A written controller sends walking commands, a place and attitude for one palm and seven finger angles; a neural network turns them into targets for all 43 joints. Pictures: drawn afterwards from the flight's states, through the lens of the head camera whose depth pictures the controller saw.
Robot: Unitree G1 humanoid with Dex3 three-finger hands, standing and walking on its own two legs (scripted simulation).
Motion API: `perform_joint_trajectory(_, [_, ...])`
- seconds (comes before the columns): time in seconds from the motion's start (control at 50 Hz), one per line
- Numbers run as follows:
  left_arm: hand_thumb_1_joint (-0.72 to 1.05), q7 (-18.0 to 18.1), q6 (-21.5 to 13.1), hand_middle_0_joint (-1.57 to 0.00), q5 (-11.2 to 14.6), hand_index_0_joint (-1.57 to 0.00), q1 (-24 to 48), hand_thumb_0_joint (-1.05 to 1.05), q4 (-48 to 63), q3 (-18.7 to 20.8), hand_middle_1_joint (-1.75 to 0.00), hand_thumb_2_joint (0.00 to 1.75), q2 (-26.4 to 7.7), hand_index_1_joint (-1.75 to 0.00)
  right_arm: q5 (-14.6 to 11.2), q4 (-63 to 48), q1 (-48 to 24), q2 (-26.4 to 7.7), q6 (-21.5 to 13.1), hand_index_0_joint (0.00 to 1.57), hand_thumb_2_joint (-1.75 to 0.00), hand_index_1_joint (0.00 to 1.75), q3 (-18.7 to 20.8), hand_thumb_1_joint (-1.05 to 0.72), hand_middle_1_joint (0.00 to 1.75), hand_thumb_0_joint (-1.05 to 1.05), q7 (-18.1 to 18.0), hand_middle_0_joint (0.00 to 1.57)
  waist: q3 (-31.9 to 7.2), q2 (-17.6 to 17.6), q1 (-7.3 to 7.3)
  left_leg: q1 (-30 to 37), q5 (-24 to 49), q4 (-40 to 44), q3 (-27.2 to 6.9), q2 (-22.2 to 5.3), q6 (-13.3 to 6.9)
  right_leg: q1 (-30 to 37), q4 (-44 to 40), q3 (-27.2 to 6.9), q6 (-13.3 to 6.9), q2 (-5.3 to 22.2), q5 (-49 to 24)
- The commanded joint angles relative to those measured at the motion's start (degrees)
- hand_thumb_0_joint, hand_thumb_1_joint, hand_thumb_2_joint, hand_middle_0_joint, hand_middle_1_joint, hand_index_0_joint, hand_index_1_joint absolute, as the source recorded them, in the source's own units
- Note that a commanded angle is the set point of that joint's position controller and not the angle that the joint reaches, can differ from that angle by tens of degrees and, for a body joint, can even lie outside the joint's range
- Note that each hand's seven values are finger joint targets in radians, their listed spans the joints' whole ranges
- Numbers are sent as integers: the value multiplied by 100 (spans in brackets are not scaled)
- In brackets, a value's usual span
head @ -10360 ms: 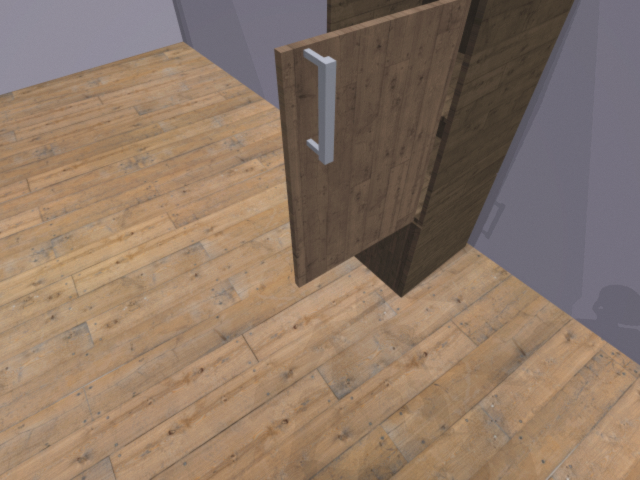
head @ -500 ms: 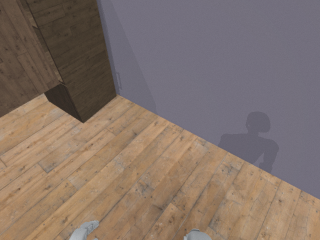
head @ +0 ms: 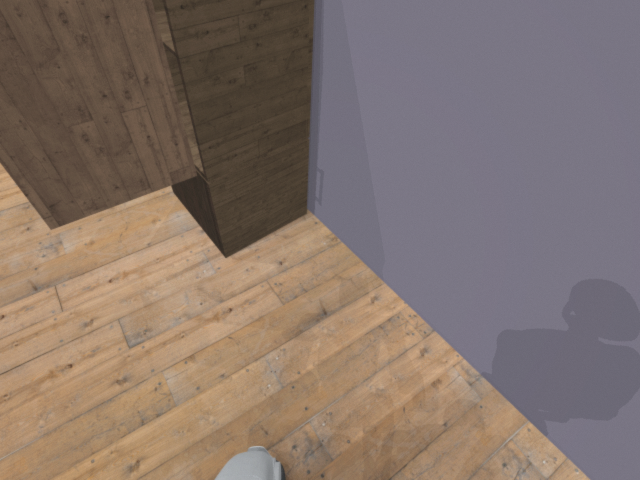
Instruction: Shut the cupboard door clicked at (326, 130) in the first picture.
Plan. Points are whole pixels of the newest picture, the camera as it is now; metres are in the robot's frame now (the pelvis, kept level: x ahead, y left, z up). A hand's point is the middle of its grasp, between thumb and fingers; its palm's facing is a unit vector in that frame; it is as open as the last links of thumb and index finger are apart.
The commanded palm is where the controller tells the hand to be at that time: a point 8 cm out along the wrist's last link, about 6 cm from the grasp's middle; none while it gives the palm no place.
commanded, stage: walk to a spot facing it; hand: left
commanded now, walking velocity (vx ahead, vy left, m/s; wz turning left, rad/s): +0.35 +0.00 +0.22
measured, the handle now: out of the picture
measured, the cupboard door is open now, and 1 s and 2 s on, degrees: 86 86 86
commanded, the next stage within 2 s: turn to face it in 0.16 s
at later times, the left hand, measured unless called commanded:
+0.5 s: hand (199, 369) +0.29 +0.22 -0.15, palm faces +0.05 -0.98 -0.21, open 7.3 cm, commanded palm none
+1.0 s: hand (161, 410) +0.23 +0.27 -0.19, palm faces +0.41 -0.89 -0.21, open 7.3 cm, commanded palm none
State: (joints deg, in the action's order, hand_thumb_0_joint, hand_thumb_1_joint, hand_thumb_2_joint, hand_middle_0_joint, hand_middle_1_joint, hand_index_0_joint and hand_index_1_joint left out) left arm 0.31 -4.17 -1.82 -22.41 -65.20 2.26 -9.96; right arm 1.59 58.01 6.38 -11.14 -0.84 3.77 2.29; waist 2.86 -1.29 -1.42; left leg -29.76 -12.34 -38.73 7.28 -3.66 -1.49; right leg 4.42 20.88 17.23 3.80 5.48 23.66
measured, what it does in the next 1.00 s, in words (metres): walks ahead, turning left: left foot, then right foot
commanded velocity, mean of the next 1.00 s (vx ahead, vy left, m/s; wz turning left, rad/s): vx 0.06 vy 0.00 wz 0.42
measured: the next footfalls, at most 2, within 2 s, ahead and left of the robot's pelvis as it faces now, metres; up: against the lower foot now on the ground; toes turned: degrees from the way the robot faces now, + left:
left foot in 0.04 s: +0.17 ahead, +0.10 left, +0.00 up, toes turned +8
right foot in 0.56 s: +0.31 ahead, -0.09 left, +0.00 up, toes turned -1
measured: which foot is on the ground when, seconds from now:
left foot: up 0.00-0.02, down 0.04-0.56, up 0.58-0.94, down 0.96-1.00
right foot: down 0.00-0.04, up 0.06-0.54, down 0.56-0.96, up 0.98-1.00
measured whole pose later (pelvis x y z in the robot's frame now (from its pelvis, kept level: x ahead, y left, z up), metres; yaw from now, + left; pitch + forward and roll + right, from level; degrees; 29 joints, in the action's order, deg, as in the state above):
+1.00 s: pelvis +0.25 +0.05 -0.01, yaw +22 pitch +1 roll +0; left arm 0.6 1.6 -1.3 -11.4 -55.1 4.2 -14.2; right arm 1.6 52.7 4.8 -14.4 1.9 4.6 1.3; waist 4.4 -4.0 -0.2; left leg -20.8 -17.5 -38.5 6.8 -1.1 -2.3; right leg -17.6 46.3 14.1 4.0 11.4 27.6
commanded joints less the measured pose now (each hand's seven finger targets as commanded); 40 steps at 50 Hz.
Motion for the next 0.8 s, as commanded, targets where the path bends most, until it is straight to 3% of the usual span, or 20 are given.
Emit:
perform_joint_trajectory(0.0, [90,-26,-89,-20,82,-20,56,0,374,141,-30,90,-780,-30,65,148,1886,-780,-177,20,-90,30,142,-90,30,0,-88,20,-719,339,1059,3203,-18,834,-334,26,-401,-1830,2521,-150,-494,989,-3705])
perform_joint_trajectory(0.02, [90,-92,-59,-20,140,-20,-241,0,533,75,-30,90,-398,-30,95,249,2527,-1488,-222,20,-90,30,314,-90,30,0,-166,20,-1466,2047,1100,4413,127,1432,-2938,-1578,-977,-3393,4551,-219,-210,8,129])
perform_joint_trajectory(0.04, [90,-59,-43,-20,138,-20,241,0,784,63,-30,90,-541,-30,-12,231,2559,-1591,-170,20,-90,30,318,-90,30,0,-273,20,-1600,1573,1128,4479,728,2061,-3678,-1965,-1247,-3933,5462,-1127,-323,-130,751])
perform_joint_trajectory(0.06, [90,-16,-31,-20,121,-20,516,0,846,116,-30,90,-543,-30,-28,157,2084,-1467,-158,20,-90,30,280,-90,30,0,-301,20,-1052,857,897,3659,384,2207,-3238,-1962,-1205,-3971,5784,-1428,-407,107,485])
perform_joint_trajectory(0.08, [90,-17,-20,-20,101,-20,684,0,816,94,-30,90,-363,-30,-29,11,1599,-1207,-229,20,-90,30,218,-90,30,0,-335,20,-581,662,705,2838,493,2282,-2920,-1805,-1111,-4152,5909,-1513,-384,260,22])
perform_joint_trajectory(0.12, [90,-67,117,-20,28,-20,335,0,557,92,-30,90,-230,-30,-26,-121,1069,-703,-316,20,-90,30,50,-90,30,0,-350,20,-139,449,310,1851,343,2538,-1976,-1473,-810,-3723,5480,-1712,-303,490,-544])
perform_joint_trajectory(0.16, [90,-79,217,-20,-15,-20,75,0,480,75,-30,90,-71,-30,-36,-42,1118,-515,-410,20,-90,30,-27,-90,30,0,-354,20,-160,585,157,1787,1079,2657,-1353,-1225,-679,-3590,5015,-1677,-233,407,-798])
perform_joint_trajectory(0.24, [90,-55,334,-20,17,-20,230,0,558,118,-30,90,-36,-30,-67,57,1284,-370,-421,20,-90,30,-38,-90,30,0,-366,20,-107,413,54,2035,1938,2793,-851,-1135,-674,-3809,4381,-1706,-167,325,-1313])
perform_joint_trajectory(0.28, [90,-42,332,-20,29,-20,542,0,683,85,-30,90,-23,-30,-66,110,1372,-364,-407,20,-90,30,-79,-90,30,0,-370,20,4,228,69,1936,2672,2680,-787,-1066,-762,-3588,3642,-1590,-123,321,-1468])
perform_joint_trajectory(0.34, [90,-35,329,-20,60,-20,884,0,801,64,-30,90,-95,-30,-57,215,1442,-420,-348,20,-90,30,-111,-90,30,0,-370,20,51,530,112,1973,3592,2355,-732,-929,-766,-3198,2736,-1387,-127,119,-1603])
perform_joint_trajectory(0.42, [90,-4,332,-20,85,-20,1350,0,1067,110,-30,90,-308,-30,-26,281,1598,-612,-185,20,-90,30,-43,-90,30,0,-382,20,16,662,268,2210,3886,1814,-1137,-1032,-756,-2933,2166,-1240,-154,-155,-1075])
perform_joint_trajectory(0.46, [90,7,323,-20,100,-20,1420,0,1166,123,-30,90,-350,-30,-17,284,1552,-647,-112,20,-90,30,-21,-90,30,0,-407,20,12,874,251,2225,3883,1514,-1329,-972,-672,-2643,1757,-1217,-183,-262,-909])
perform_joint_trajectory(0.5, [90,14,252,-20,119,-20,1011,0,1142,180,-30,90,-503,-30,-69,205,1358,-638,-72,20,-90,30,9,-90,30,0,-409,20,-275,692,-4,2028,3378,834,-1310,-698,-385,-1705,746,-1284,-194,-202,-1591])
perform_joint_trajectory(0.52, [90,55,198,-20,94,-20,554,0,1031,260,-30,90,-834,-30,-137,125,1296,-557,-69,20,-90,30,16,-90,30,0,-381,20,-631,-33,-201,1121,2410,40,-1054,-344,-119,-364,597,-1750,-349,352,-3452])
perform_joint_trajectory(0.54, [90,116,141,-20,55,-20,-28,0,887,375,-30,90,-1277,-30,-178,9,1399,-272,-86,20,-90,30,0,-90,30,0,-353,20,-1116,-1289,-367,-114,-1136,-1577,-368,558,290,882,563,-3116,-1128,1950,-5731])
perform_joint_trajectory(0.56, [90,153,163,-20,113,-20,-116,0,923,339,-30,90,-1348,-30,-182,-47,1424,-420,-12,20,-90,30,36,-90,30,0,-359,20,-1256,-1215,-313,-82,-2636,-2731,-635,451,344,425,297,-3244,-1647,2595,-5985])
perform_joint_trajectory(0.58, [90,199,175,-20,123,-20,297,0,1060,292,-30,90,-1085,-30,-147,-25,1220,-383,74,20,-90,30,38,-90,30,0,-342,20,-801,-910,-186,-230,-2283,-3147,-883,218,372,-94,130,-2849,-1570,2250,-5421])
perform_joint_trajectory(0.62, [90,216,243,-20,124,-20,947,0,1261,233,-30,90,-842,-30,-121,-10,1104,-291,223,20,-90,30,65,-90,30,0,-264,20,-609,-994,84,-105,-1705,-3383,-824,-6,425,-896,-88,-2115,-1185,1802,-4193])
perform_joint_trajectory(0.68, [90,200,216,-20,85,-20,1219,0,1353,196,-30,90,-734,-30,-74,-84,1040,-158,351,20,-90,30,48,-90,30,0,-165,20,-472,-770,286,62,-1213,-2991,-588,-40,506,-1464,-286,-1284,-971,1540,-3325])
perform_joint_trajectory(0.78, [90,168,268,-20,21,-20,1096,0,1345,323,-30,90,-915,-30,-57,-383,445,-136,384,20,-90,30,54,-90,30,0,-77,20,-266,-706,130,291,-1121,-1508,-171,12,548,-1489,-227,-858,-965,1613,-2634])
